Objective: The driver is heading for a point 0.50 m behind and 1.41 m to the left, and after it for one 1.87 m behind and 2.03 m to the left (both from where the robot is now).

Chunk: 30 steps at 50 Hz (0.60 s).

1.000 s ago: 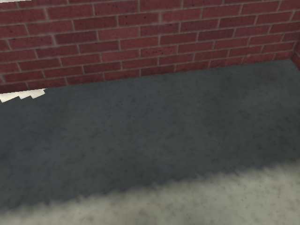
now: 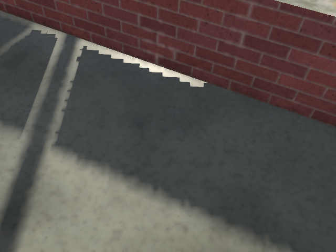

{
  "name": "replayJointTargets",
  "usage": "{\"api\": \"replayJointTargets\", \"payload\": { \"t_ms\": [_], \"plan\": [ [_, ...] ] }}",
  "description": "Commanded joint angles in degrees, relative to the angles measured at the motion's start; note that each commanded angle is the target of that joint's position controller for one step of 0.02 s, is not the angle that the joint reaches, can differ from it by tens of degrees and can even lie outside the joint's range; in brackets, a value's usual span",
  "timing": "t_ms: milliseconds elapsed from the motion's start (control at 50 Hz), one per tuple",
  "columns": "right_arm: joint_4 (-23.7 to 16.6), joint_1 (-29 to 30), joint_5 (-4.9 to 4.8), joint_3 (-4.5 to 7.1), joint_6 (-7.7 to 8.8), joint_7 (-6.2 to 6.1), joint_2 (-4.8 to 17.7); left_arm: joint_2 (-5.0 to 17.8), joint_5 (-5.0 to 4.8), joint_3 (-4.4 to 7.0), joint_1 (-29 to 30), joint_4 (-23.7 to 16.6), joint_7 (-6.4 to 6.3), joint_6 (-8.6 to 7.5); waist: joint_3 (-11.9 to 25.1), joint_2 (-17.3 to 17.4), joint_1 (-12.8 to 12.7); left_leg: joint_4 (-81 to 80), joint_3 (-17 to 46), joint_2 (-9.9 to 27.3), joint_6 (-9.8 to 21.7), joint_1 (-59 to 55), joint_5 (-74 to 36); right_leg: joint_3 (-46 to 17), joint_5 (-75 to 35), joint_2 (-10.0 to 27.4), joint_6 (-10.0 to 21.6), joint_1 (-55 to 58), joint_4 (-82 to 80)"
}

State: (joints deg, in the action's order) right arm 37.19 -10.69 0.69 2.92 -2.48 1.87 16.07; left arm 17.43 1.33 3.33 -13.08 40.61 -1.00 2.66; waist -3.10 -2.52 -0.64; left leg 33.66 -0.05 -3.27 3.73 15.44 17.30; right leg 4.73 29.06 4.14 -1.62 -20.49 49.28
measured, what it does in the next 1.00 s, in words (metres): steps on the spot, turning left: right foot, then left foot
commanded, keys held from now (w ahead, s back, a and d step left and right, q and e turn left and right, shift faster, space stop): q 0.66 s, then w+q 0.34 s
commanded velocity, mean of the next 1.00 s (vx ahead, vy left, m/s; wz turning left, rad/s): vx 0.08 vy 0.00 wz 0.60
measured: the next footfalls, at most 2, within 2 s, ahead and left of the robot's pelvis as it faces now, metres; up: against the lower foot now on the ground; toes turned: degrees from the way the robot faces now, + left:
right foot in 0.48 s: +0.09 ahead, -0.10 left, +0.00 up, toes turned +22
left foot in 0.96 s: +0.01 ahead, +0.12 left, +0.00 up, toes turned +36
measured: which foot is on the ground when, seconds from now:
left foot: down 0.00-0.48, up 0.50-0.94, down 0.96-1.00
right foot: up 0.00-0.46, down 0.48-0.96, up 0.98-1.00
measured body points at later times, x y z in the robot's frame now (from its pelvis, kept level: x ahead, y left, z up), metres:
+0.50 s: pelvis +0.01 -0.02 +0.01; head +0.04 -0.03 +0.45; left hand +0.09 +0.29 -0.08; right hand +0.18 -0.27 -0.12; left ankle -0.01 +0.08 -0.72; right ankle +0.05 -0.11 -0.73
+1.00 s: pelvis +0.03 +0.04 +0.00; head +0.03 +0.06 +0.45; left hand -0.10 +0.30 -0.13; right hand +0.33 -0.09 -0.08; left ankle -0.02 +0.09 -0.73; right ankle +0.05 -0.11 -0.71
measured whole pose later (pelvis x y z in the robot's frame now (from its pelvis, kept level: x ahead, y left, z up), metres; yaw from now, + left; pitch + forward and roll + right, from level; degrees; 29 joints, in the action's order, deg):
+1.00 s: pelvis +0.03 +0.04 +0.00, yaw +36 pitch +1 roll -1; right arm 39.9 -9.6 1.8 2.7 -0.6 3.6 17.5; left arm 19.2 2.1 4.0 -19.6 44.2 0.3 0.3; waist -0.7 -2.3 -2.2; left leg 31.7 -1.8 -2.6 4.5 14.6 18.2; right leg 8.2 27.0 5.3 0.8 -13.2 42.1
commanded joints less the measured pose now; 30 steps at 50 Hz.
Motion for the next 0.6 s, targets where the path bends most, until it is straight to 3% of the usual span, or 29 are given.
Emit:
{"api": "replayJointTargets", "payload": {
  "t_ms": [20, 40, 80, 140, 240, 320, 400, 440, 460, 480, 500, 520, 540, 560, 600],
  "plan": [
    [-1.9, -5.7, -0.43, 3.20, 0.75, -1.13, 11.3, 4.8, -0.73, 0.91, 3.7, -6.0, -0.20, 0.06, 2.2, 9.8, 2.6, -14.3, 22.1, 18.5, 11.6, -10.1, -32.3, -6.7, 0.6, -1.5, 0.0, -15.5, 15.2],
    [-2.6, -1.7, -0.34, 2.73, 0.44, -1.49, 9.8, 5.5, -0.58, 1.20, 2.9, -5.1, -0.06, -0.38, 1.7, 9.4, 0.9, -14.9, 19.2, 14.7, 9.0, -9.5, -28.1, -6.9, -3.5, -1.0, 0.0, -14.9, 13.0],
    [-2.7, -1.0, -0.59, 2.36, 0.45, -1.85, 9.0, 6.3, 0.38, 1.48, 0.3, -3.4, 0.42, -0.44, 4.5, 10.0, 0.2, -14.2, 17.1, 11.9, 8.3, -10.0, -32.9, -6.1, -7.0, -2.2, -0.7, -12.3, 13.8],
    [-1.7, -3.4, -0.54, 2.73, 0.88, -1.64, 9.9, 5.0, -0.02, 1.12, 0.9, -3.4, 0.61, 0.04, 5.7, 8.1, 0.9, -14.3, 18.5, 11.7, 8.6, -11.1, -30.0, -6.4, -8.1, -2.9, -1.2, -12.7, 11.2],
    [-0.8, -6.2, 0.14, 3.18, 0.60, -1.74, 10.7, 4.7, -0.08, 0.79, 4.2, -4.4, 0.09, 0.20, 4.3, 9.4, 2.7, -14.6, 24.2, 11.7, 9.8, -10.3, -19.9, -7.5, -7.3, -3.9, -1.0, -13.0, 3.6],
    [-0.6, -6.1, 0.54, 3.55, 0.39, -1.56, 11.5, 4.5, -0.51, 0.41, 5.8, -5.2, -0.21, -0.37, 4.4, 9.1, 2.9, -13.0, 27.9, 11.1, 10.0, -7.8, -20.2, -8.2, -6.2, -5.5, 0.0, -8.9, -1.7],
    [-0.6, -4.2, 0.59, 3.84, 0.16, -1.24, 11.8, 4.8, -1.28, 0.07, 4.4, -5.5, -0.74, -1.21, 5.1, 9.9, 1.9, -11.0, 31.8, 9.9, 8.4, -5.8, -25.8, -8.8, -5.5, -7.6, 1.4, -1.4, -9.5],
    [-0.7, -1.7, 0.01, 3.77, 0.11, -1.29, 11.3, 4.5, -1.37, -0.09, 0.6, -4.6, -1.33, -1.84, 5.1, 9.6, -0.9, -9.3, 32.2, 7.4, 5.3, -2.5, -23.6, -8.8, -10.7, -8.0, 2.1, 7.1, -21.0],
    [-0.8, -0.8, -0.64, 3.47, 0.22, -1.52, 10.2, 5.1, -0.90, 0.07, -1.3, -4.1, -1.88, -2.36, 5.1, 8.1, -2.1, -6.9, 30.6, 5.0, 2.4, 1.4, -17.0, -9.8, -15.8, -5.8, 2.6, 13.4, -29.2],
    [-1.0, -3.8, -0.91, 2.53, 0.49, -1.61, 6.3, 9.2, -0.09, 0.75, -0.7, -4.7, -2.49, -2.65, 6.4, -2.2, 0.0, 2.1, 23.3, -0.2, -1.2, 7.1, 1.1, -20.9, -12.5, 6.2, 5.1, 19.0, -35.0],
    [-1.4, -6.4, -0.46, 2.68, 0.51, -2.10, 6.3, 14.0, -0.09, 1.53, 3.4, -6.5, -2.13, -2.22, 4.9, -11.5, 1.6, 12.6, 10.2, -9.8, -3.0, 15.5, 16.6, -35.2, -18.4, 17.8, 11.6, 17.4, -37.0],
    [-0.5, -5.5, 1.47, 3.83, 0.24, -2.22, 10.9, 11.6, -0.10, 1.41, 1.4, -5.8, -1.62, -1.83, 4.4, -6.7, 0.7, 22.8, 8.8, -4.8, -3.6, 14.5, 16.3, -32.8, -23.2, 18.7, 15.5, 13.1, -35.0],
    [0.4, -5.1, 1.28, 4.15, 0.07, -1.79, 11.0, 7.7, -0.42, 0.26, 3.1, -6.1, -1.27, -1.88, 2.9, -3.8, 1.7, 26.8, 8.9, -3.6, -3.9, 13.7, 13.2, -27.6, -25.4, 15.6, 15.2, 10.7, -34.3],
    [1.4, -5.7, 1.04, 4.10, -0.33, -1.25, 10.2, 5.8, -0.38, -0.24, 5.4, -6.4, -1.07, -1.89, 1.6, -2.7, 2.6, 30.1, 8.2, -3.0, -4.5, 13.0, 9.8, -21.5, -26.9, 11.8, 13.7, 9.0, -33.9],
    [2.3, -7.1, 0.40, 3.81, -1.01, 0.07, 9.2, 5.4, -0.09, -0.37, 6.5, -6.7, -1.49, -2.06, 2.5, -5.8, 2.9, 33.8, 5.7, -2.6, -5.9, 14.1, 6.8, -14.8, -32.8, 8.1, 12.5, 11.3, -32.6]
  ]
}}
